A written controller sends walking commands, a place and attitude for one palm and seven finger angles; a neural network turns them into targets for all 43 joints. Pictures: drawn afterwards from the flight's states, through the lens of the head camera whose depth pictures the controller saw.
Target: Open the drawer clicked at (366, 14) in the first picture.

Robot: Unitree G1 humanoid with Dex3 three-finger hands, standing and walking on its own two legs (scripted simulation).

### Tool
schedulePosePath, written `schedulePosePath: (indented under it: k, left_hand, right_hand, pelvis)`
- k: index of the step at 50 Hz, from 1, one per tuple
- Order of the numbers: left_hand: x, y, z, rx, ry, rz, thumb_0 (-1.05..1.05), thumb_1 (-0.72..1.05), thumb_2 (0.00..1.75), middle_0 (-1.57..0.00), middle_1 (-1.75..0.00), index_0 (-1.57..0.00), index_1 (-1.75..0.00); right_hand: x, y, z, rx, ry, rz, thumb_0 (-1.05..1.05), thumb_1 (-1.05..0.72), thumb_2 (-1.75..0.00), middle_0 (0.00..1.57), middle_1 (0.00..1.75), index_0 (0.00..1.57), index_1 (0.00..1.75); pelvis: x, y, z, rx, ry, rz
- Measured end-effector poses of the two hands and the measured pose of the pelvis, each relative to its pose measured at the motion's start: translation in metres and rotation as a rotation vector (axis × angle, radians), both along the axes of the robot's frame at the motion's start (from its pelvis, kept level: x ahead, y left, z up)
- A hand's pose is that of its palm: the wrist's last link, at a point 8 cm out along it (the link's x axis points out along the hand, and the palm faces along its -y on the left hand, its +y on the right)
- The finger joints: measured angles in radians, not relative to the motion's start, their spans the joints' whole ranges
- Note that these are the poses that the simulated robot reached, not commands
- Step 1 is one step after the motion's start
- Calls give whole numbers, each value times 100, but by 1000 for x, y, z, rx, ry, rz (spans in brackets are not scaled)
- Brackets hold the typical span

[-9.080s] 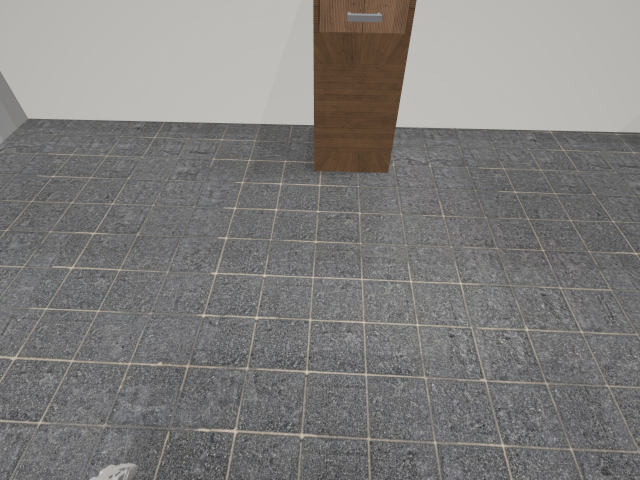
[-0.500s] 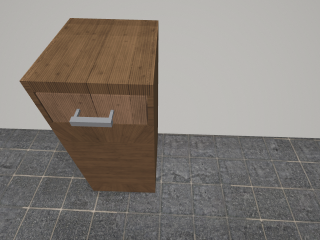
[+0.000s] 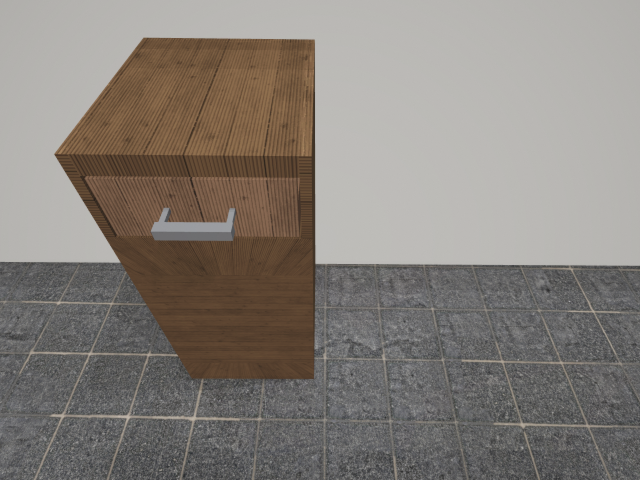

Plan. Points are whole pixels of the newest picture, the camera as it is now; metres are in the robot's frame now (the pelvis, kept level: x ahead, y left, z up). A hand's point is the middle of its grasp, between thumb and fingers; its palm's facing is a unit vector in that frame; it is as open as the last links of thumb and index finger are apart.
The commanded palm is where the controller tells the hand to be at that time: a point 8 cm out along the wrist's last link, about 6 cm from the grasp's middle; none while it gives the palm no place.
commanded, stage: raise the hand with hooked fingers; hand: left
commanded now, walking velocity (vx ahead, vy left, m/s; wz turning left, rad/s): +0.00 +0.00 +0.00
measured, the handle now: (196, 222) +0.51 +0.25 -0.01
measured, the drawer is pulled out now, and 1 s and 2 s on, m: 0.00 0.00 0.00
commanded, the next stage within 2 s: move the hooked fingers above the handle in 1.96 s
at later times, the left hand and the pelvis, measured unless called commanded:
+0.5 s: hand out of the picture +0.13 +0.18 -0.07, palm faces -0.16 -0.24 -0.96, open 8.6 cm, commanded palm +0.14 +0.21 +0.00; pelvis -0.03 -0.04 -0.02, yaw -1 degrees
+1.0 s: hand (159, 390) +0.22 +0.21 +0.01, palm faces -0.04 -0.12 -0.99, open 11.6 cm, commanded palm +0.20 +0.22 +0.08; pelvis -0.01 -0.03 -0.01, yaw +0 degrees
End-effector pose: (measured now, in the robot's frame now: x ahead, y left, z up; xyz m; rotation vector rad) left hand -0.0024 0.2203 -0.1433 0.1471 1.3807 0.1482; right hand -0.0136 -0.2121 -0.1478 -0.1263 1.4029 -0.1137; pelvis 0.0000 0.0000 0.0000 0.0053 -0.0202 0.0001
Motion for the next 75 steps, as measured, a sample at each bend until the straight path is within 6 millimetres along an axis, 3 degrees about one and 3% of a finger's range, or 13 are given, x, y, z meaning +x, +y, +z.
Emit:
schedulePosePath:
  k: [5,11,14,17,20,23,29,34,40,50,57,67,75]
  left_hand:
    - [-4,-5,4,9,7,-42,0,91,90,-20,-30,-20,-30]
    - [105,20,99,392,-551,-279,3,90,88,-20,-33,-21,-33]
    - [157,10,147,630,-771,-500,2,85,86,-20,-36,-21,-36]
    - [181,-8,169,829,-881,-688,1,79,83,-20,-39,-21,-40]
    - [174,-25,160,900,-875,-825,1,72,81,-20,-43,-21,-44]
    - [147,-33,138,907,-805,-910,0,64,78,-21,-47,-22,-48]
    - [106,-19,132,1024,-735,-951,0,49,72,-24,-56,-25,-57]
    - [140,-7,170,1192,-892,-930,0,36,67,-26,-64,-27,-65]
    - [194,-9,202,1226,-900,-891,0,23,61,-26,-73,-27,-73]
    - [199,-7,208,1076,-842,-989,0,0,51,-28,-88,-29,-88]
    - [217,9,236,1189,-966,-951,0,-16,44,-30,-98,-30,-99]
    - [250,13,273,1189,-946,-934,0,-38,34,-31,-113,-31,-113]
    - [261,24,290,1162,-914,-976,0,-47,31,-31,-118,-32,-119]
  right_hand:
    - [-3,-3,1,-4,-3,-8,1,-91,-90,20,30,20,30]
    - [58,-33,13,-94,-385,2,2,-92,-90,20,30,20,30]
    - [106,-47,25,-105,-574,46,2,-92,-90,20,30,20,30]
    - [150,-57,43,-105,-706,81,2,-91,-90,20,30,20,30]
    - [182,-63,61,-95,-752,121,2,-91,-90,20,30,20,30]
    - [208,-65,72,-95,-749,198,1,-91,-90,20,30,20,30]
    - [241,-54,66,-92,-725,329,1,-90,-90,20,30,20,30]
    - [244,-34,44,-27,-719,340,1,-90,-90,20,30,20,30]
    - [212,-20,24,66,-632,226,1,-90,-90,20,30,20,30]
    - [167,-45,23,-31,-470,176,2,-90,-90,20,30,21,30]
    - [181,-50,31,-76,-495,172,2,-90,-90,20,30,20,30]
    - [215,-10,56,11,-619,165,2,-90,-90,20,30,20,30]
    - [216,9,62,39,-606,215,1,-90,-90,20,30,20,30]
  pelvis:
    - [-2,-2,-1,-4,10,-2]
    - [-9,-6,-6,14,38,14]
    - [-17,-9,-11,15,72,17]
    - [-22,-15,-16,24,104,-8]
    - [-24,-24,-20,38,132,-32]
    - [-25,-34,-23,43,149,-30]
    - [-25,-48,-32,29,166,13]
    - [-25,-50,-41,14,167,41]
    - [-20,-45,-33,18,153,25]
    - [-7,-32,-15,17,112,8]
    - [-7,-21,-13,5,105,20]
    - [-6,-9,-4,5,58,16]
    - [-9,-8,1,0,24,27]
